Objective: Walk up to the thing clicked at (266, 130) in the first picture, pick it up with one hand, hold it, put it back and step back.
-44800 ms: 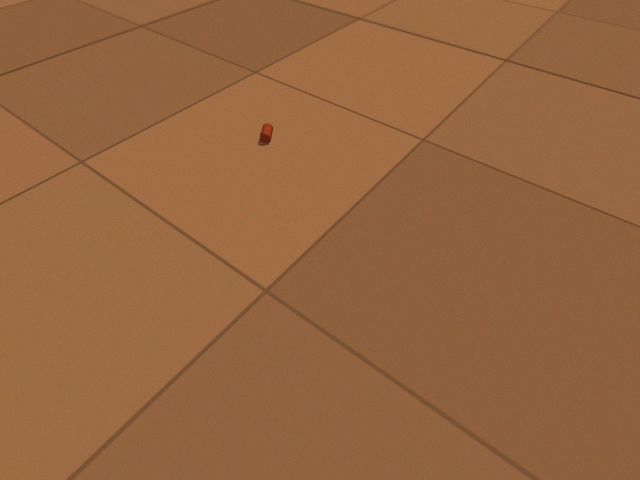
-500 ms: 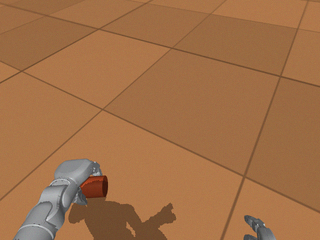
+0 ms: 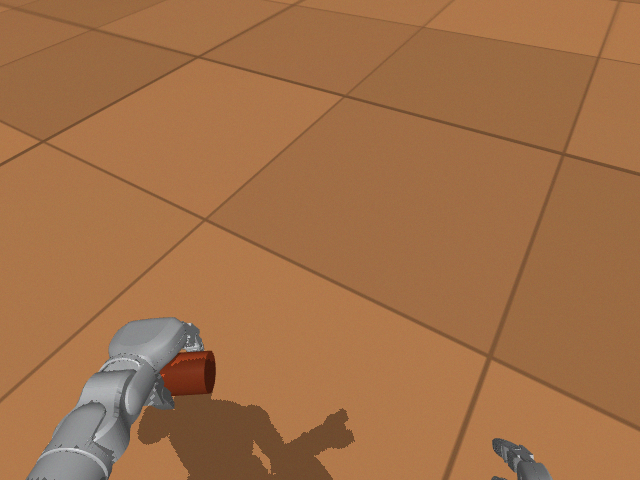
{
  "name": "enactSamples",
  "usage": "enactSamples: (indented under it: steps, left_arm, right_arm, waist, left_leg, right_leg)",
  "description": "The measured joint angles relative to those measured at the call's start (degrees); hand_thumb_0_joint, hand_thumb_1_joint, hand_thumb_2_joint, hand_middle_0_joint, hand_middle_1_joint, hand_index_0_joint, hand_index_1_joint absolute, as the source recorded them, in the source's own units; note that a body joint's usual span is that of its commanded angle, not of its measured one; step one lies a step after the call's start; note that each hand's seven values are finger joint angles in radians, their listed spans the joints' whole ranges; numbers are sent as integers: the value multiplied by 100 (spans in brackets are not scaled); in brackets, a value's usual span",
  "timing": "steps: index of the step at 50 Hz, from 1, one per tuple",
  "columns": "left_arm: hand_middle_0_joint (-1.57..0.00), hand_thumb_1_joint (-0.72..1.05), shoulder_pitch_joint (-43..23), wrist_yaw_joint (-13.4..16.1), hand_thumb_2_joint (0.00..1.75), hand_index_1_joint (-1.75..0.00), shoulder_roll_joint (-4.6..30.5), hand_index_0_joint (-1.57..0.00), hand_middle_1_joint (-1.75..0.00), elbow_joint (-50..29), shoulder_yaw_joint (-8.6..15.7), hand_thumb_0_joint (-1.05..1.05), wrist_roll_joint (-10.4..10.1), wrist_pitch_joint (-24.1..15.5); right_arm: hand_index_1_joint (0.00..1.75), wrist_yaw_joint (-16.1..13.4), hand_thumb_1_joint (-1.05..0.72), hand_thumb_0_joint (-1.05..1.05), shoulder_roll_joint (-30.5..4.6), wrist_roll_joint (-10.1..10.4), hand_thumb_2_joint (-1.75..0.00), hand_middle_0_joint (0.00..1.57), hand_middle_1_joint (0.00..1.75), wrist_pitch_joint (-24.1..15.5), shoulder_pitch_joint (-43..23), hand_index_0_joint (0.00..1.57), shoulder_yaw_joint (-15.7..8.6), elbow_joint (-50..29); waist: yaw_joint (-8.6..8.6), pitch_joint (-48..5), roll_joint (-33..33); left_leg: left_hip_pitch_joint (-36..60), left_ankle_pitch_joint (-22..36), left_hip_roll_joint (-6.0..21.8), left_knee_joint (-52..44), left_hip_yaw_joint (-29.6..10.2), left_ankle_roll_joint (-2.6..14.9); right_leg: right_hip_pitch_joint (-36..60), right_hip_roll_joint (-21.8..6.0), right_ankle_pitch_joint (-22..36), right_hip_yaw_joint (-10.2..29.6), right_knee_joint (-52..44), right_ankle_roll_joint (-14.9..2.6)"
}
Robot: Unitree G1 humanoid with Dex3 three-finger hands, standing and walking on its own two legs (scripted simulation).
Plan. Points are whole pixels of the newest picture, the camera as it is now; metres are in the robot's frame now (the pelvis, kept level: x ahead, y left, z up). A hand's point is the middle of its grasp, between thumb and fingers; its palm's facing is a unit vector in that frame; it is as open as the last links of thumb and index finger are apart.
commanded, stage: crouch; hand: left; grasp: from above
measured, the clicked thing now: (172, 374) +0.30 +0.22 -0.06
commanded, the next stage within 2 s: none
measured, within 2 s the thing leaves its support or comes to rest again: neither
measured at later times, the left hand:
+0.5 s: hand (177, 398) +0.29 +0.23 -0.14, palm faces -0.45 +0.02 -0.89, open 8.6 cm
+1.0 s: hand (215, 413) +0.35 +0.24 -0.38, palm faces -0.46 +0.02 -0.89, open 8.5 cm
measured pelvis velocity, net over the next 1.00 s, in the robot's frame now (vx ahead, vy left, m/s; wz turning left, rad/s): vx -0.08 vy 0.02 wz -0.02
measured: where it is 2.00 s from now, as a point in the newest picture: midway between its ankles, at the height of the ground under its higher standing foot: outside the picture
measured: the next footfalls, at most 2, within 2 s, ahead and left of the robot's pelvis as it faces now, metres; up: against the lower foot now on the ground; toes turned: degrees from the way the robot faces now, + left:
none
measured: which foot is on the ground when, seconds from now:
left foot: down 0.00-1.00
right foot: down 0.00-1.00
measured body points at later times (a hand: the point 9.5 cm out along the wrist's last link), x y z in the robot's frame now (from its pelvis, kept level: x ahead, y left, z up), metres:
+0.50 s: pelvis -0.02 +0.00 -0.04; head +0.05 +0.01 +0.40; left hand +0.31 +0.23 -0.08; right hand +0.10 -0.27 -0.16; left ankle +0.01 +0.12 -0.74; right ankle +0.00 -0.13 -0.74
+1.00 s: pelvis -0.08 +0.02 -0.25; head +0.10 +0.04 +0.16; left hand +0.37 +0.24 -0.33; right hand -0.05 -0.25 -0.37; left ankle +0.01 +0.12 -0.74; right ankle +0.00 -0.13 -0.74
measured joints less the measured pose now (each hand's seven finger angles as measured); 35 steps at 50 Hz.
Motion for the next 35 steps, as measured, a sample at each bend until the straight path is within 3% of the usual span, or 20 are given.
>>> enactSamples:
  steps: [9,17,28,35]
  left_arm:
    - [-86,22,58,34,27,-31,-38,-87,-32,66,-7,-1,38,-80]
    - [-86,23,-181,638,26,-28,-122,-87,-30,841,73,-1,339,-321]
    - [-88,22,-1423,1861,24,-27,-69,-90,-28,2500,173,-1,1034,-492]
    - [-89,23,-2205,2246,21,-26,52,-90,-28,3225,380,-1,1147,-361]
  right_arm:
    - [30,13,-90,1,-13,6,-90,20,30,52,14,20,-25,-63]
    - [30,89,-89,1,21,-92,-90,21,30,92,-38,20,-15,-91]
    - [30,306,-89,1,-135,-384,-90,21,30,-32,90,20,-186,25]
    - [30,277,-90,1,-167,-512,-90,20,30,-224,248,20,-246,159]
  waist:
    - [-26,-19,-23]
    - [-120,-10,-152]
    - [-367,-547,-279]
    - [-645,-879,-177]
  left_leg:
    - [-1,-12,-5,-2,1,0]
    - [-534,-123,-11,423,-73,-9]
    - [-3466,-991,55,3029,-255,-19]
    - [-5532,-1498,77,4795,-305,50]
  right_leg:
    - [-3,-4,-14,2,3,-2]
    - [-509,-11,-157,-64,434,-12]
    - [-3308,51,-987,-184,2875,17]
    - [-5325,80,-1476,-186,4578,66]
